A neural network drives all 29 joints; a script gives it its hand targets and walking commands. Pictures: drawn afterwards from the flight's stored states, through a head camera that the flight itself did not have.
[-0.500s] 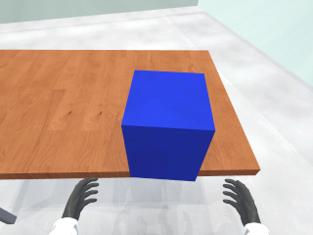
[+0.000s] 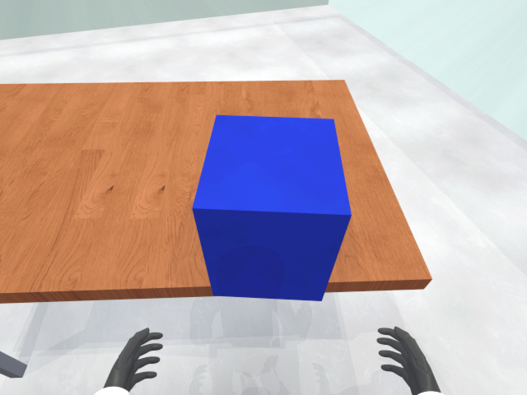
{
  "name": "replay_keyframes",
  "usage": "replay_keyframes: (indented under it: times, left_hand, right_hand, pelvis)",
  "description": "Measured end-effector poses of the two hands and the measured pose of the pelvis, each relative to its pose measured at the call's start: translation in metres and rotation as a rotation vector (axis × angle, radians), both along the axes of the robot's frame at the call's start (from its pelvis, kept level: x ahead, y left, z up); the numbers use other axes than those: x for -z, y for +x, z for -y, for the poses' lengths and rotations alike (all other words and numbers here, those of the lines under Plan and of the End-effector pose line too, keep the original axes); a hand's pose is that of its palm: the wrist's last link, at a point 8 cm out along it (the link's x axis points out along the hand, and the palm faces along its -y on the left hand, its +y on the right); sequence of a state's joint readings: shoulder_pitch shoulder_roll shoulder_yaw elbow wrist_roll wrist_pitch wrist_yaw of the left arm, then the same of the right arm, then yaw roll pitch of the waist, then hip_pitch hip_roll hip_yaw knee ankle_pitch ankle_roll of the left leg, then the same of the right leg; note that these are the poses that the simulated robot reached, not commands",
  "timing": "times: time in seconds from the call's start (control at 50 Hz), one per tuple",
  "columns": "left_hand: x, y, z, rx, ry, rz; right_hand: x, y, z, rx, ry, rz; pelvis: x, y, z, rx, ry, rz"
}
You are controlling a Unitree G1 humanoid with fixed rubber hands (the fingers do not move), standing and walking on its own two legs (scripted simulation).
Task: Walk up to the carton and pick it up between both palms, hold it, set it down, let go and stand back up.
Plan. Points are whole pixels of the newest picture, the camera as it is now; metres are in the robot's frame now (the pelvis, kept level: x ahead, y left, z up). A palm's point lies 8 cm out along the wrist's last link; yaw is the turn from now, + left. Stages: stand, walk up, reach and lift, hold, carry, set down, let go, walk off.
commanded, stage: set down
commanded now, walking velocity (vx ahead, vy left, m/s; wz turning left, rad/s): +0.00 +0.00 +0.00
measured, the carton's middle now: (270, 211) +0.41 +0.01 +0.04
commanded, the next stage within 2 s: let go in 0.24 s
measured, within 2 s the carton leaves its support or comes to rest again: neither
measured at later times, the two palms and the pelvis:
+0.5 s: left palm (125, 381) +0.17 +0.23 -0.08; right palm (424, 391) +0.16 -0.23 -0.08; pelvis +0.00 +0.00 +0.00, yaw +0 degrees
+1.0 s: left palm out of the picture +0.12 +0.25 -0.11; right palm out of the picture +0.06 -0.26 -0.12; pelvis -0.01 +0.01 -0.01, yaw -4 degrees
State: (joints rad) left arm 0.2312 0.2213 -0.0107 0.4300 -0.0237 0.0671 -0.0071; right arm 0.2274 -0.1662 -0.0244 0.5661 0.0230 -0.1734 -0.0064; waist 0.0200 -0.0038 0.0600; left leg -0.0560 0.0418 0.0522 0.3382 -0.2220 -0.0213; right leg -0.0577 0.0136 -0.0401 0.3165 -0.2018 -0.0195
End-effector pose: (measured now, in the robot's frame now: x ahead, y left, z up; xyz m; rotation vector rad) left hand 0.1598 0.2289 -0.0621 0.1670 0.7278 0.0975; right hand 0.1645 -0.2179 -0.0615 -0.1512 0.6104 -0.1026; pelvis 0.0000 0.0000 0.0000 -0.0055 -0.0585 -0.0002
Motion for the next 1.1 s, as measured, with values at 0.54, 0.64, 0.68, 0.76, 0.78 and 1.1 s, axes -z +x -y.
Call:
replay_keyframes:
  times: [0.54, 0.64, 0.68, 0.76, 0.78, 1.1]
  left_hand:
    - [0.014, 0.006, 0.001, 0.010, 0.013, -0.082]
    - [0.015, 0.004, 0.002, 0.010, 0.010, -0.084]
    - [0.016, 0.004, 0.001, 0.010, 0.010, -0.084]
    - [0.016, 0.003, 0.000, 0.010, 0.011, -0.084]
    - [0.016, 0.003, 0.000, 0.016, 0.018, -0.079]
    - [0.049, -0.049, -0.020, 0.069, 0.069, -0.192]
  right_hand:
    - [0.014, -0.008, 0.009, -0.017, -0.035, -0.066]
    - [0.013, -0.009, 0.008, -0.016, -0.037, -0.066]
    - [0.013, -0.010, 0.008, -0.013, -0.036, -0.066]
    - [0.012, -0.011, 0.008, -0.011, -0.036, -0.064]
    - [0.013, -0.011, 0.008, -0.010, -0.039, -0.072]
    - [0.064, -0.128, 0.038, 0.169, -0.062, -0.483]
  pelvis:
    - [0.001, -0.002, -0.003, 0.009, 0.000, 0.005]
    - [0.002, -0.003, -0.004, 0.013, 0.000, 0.009]
    - [0.002, -0.003, -0.005, 0.014, -0.001, 0.009]
    - [0.002, -0.005, -0.006, 0.015, -0.001, 0.009]
    - [0.002, -0.005, -0.006, 0.018, -0.001, 0.004]
    - [0.016, -0.015, -0.016, 0.088, 0.012, -0.092]
